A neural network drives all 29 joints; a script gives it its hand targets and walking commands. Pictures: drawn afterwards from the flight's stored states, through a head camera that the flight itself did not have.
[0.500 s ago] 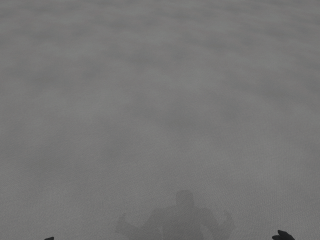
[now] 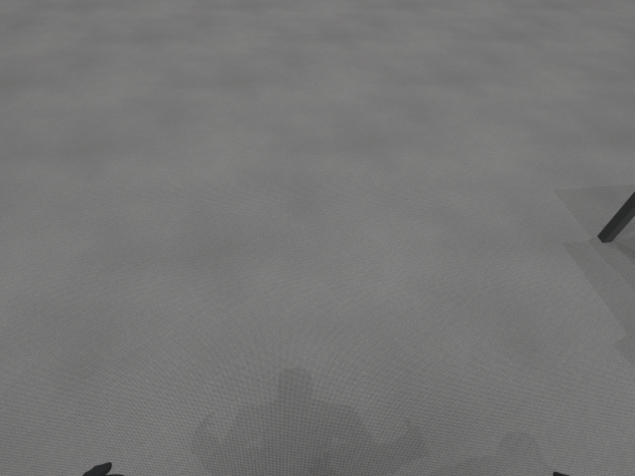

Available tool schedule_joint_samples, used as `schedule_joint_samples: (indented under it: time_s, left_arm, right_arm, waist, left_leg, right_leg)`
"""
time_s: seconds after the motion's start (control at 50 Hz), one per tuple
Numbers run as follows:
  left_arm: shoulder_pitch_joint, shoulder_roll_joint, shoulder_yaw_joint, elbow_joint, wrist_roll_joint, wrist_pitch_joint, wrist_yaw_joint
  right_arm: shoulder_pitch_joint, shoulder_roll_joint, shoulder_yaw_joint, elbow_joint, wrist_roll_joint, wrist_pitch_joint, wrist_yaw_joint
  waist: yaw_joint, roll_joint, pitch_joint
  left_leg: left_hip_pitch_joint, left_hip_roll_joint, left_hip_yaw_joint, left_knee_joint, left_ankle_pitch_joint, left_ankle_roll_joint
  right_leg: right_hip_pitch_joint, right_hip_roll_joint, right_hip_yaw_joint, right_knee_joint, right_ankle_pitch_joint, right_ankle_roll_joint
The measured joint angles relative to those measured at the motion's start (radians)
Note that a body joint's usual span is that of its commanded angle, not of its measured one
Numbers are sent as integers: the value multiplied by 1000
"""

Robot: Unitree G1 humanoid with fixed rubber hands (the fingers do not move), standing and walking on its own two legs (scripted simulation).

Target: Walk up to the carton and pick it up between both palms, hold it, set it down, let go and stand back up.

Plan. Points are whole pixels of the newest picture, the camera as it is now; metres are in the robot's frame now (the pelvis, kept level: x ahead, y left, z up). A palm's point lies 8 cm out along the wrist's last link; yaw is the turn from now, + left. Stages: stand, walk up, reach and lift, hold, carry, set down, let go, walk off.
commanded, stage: walk up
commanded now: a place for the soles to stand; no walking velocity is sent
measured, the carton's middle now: out of the picture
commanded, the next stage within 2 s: none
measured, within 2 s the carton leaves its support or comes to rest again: neither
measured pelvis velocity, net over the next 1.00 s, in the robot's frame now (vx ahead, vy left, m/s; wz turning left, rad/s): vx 0.13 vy -0.14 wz -0.79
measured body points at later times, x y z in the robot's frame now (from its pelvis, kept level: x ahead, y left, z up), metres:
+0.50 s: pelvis +0.04 -0.05 +0.01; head +0.06 -0.05 +0.46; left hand +0.27 +0.17 -0.10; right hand +0.00 -0.40 -0.07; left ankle +0.08 +0.06 -0.72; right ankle +0.03 -0.28 -0.68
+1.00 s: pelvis +0.13 -0.14 +0.00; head +0.16 -0.13 +0.45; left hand +0.43 +0.00 -0.11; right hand -0.03 -0.44 -0.07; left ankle +0.23 -0.11 -0.72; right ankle +0.04 -0.26 -0.68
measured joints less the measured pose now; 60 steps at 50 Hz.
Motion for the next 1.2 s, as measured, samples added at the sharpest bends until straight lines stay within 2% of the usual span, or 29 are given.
schedule_joint_samples:
  time_s: [0.04,0.08,0.16,0.2,0.24,0.28,0.34,0.42,0.48,0.54,0.58,0.62,0.64,0.68,0.7,0.74,0.8,0.86,0.9,0.92,0.94,0.98,1.02,1.08,1.2]
  left_arm:
    - [8,-1,0,0,0,-4,8]
    - [22,-2,0,0,0,-4,17]
    - [31,-2,0,0,0,2,22]
    - [27,-2,0,0,0,3,22]
    - [12,-1,0,1,0,8,25]
    - [11,-1,0,1,0,11,25]
    - [10,0,-1,0,0,11,15]
    - [11,0,0,0,0,11,4]
    - [11,0,0,0,0,11,4]
    - [11,1,0,-1,0,8,4]
    - [11,4,0,-1,0,-7,4]
    - [11,7,0,0,0,-27,9]
    - [13,7,0,0,0,-31,14]
    - [23,7,0,0,0,-32,22]
    - [31,6,0,0,0,-32,28]
    - [44,6,0,0,0,-32,40]
    - [48,6,0,0,0,-32,44]
    - [48,6,0,0,0,-32,44]
    - [48,6,-1,0,0,-32,44]
    - [46,7,0,0,0,-32,44]
    - [42,7,0,1,0,-30,50]
    - [42,7,0,1,0,-24,54]
    - [42,8,-1,0,0,-24,53]
    - [42,8,-1,0,0,-24,50]
    - [43,9,-1,-1,0,-29,49]
  right_arm:
    - [-1,2,0,0,0,7,3]
    - [0,2,0,-1,0,2,3]
    - [0,1,0,-1,0,-15,-1]
    - [3,1,0,-2,0,-25,-6]
    - [11,4,0,-1,-1,-36,-12]
    - [12,7,0,-1,-1,-36,-16]
    - [15,6,0,0,-1,-36,-19]
    - [15,6,1,0,-1,-41,-9]
    - [15,6,1,0,-1,-42,8]
    - [15,6,1,0,-1,-42,24]
    - [15,6,0,0,-1,-41,30]
    - [14,2,0,2,-1,-27,31]
    - [13,3,0,2,-1,-18,33]
    - [10,2,0,0,-1,-11,38]
    - [8,2,0,0,-1,-11,39]
    - [8,2,0,0,-1,-15,39]
    - [8,2,0,0,-1,-19,39]
    - [8,1,0,-1,-1,-25,39]
    - [12,0,0,-2,-1,-40,36]
    - [18,-4,0,-2,-1,-55,31]
    - [21,-2,0,0,-1,-60,26]
    - [25,10,0,0,-2,-60,23]
    - [32,10,0,0,-2,-60,22]
    - [40,10,0,0,-2,-60,21]
    - [41,11,1,0,-2,-60,33]
  waist:
    - [1,11,0]
    - [0,12,-1]
    - [-1,12,2]
    - [-2,14,1]
    - [-2,3,4]
    - [-2,-14,3]
    - [-1,-25,2]
    - [-1,-26,2]
    - [-1,-26,1]
    - [-1,-27,0]
    - [-1,-27,0]
    - [0,-8,5]
    - [1,1,6]
    - [1,5,5]
    - [0,6,5]
    - [-1,6,4]
    - [-1,7,4]
    - [-2,8,4]
    - [-3,9,3]
    - [-3,13,3]
    - [-4,10,6]
    - [-4,-10,6]
    - [-3,-11,5]
    - [-3,-12,4]
    - [-2,-13,4]
  left_leg:
    - [-48,-58,-117,87,-130,2]
    - [-78,-130,-188,116,-166,1]
    - [-89,-209,-217,108,-153,4]
    - [-55,-231,-219,-4,-70,18]
    - [-33,-221,-208,-71,82,56]
    - [-19,-194,-169,-74,90,70]
    - [19,-156,-122,-113,77,61]
    - [65,-122,-70,-135,66,44]
    - [97,-99,-25,-135,46,26]
    - [137,-71,28,-135,25,-1]
    - [156,-48,59,-114,3,-17]
    - [139,2,45,-8,-53,-5]
    - [106,1,-12,76,-90,0]
    - [25,-63,-140,212,-132,2]
    - [-5,-94,-175,238,-134,4]
    - [-53,-132,-205,240,-135,12]
    - [-104,-158,-217,233,-135,18]
    - [-111,-183,-225,153,-126,23]
    - [-87,-200,-227,32,-57,35]
    - [-66,-198,-229,-40,-10,43]
    - [-67,-189,-216,-40,79,51]
    - [-50,-176,-177,-34,95,63]
    - [-17,-156,-149,-61,74,66]
    - [48,-143,-109,-123,68,64]
    - [141,-126,-27,-149,18,50]
  right_leg:
    - [-3,26,11,2,4,11]
    - [12,44,32,-28,24,6]
    - [47,95,74,-61,43,0]
    - [50,131,95,-58,41,0]
    - [18,153,98,17,2,-1]
    - [-48,154,87,147,-15,-1]
    - [-116,96,49,245,-16,-1]
    - [-138,-6,28,242,-12,-1]
    - [-132,-57,10,193,-12,-1]
    - [-94,-61,-16,96,-12,-1]
    - [-47,-44,-44,30,-12,-1]
    - [-18,-1,-49,13,40,-7]
    - [-21,17,-47,36,37,-7]
    - [-9,37,-33,32,23,-8]
    - [4,45,-24,14,23,-11]
    - [33,61,-7,-22,30,-18]
    - [69,89,14,-45,27,-20]
    - [93,117,42,-47,9,-20]
    - [93,135,61,-32,-10,-20]
    - [77,144,63,5,-44,-20]
    - [49,151,63,81,-72,-20]
    - [-21,151,60,230,-78,-20]
    - [-76,134,43,305,-78,-20]
    - [-119,83,41,311,-45,-20]
    - [-150,-4,17,177,42,-20]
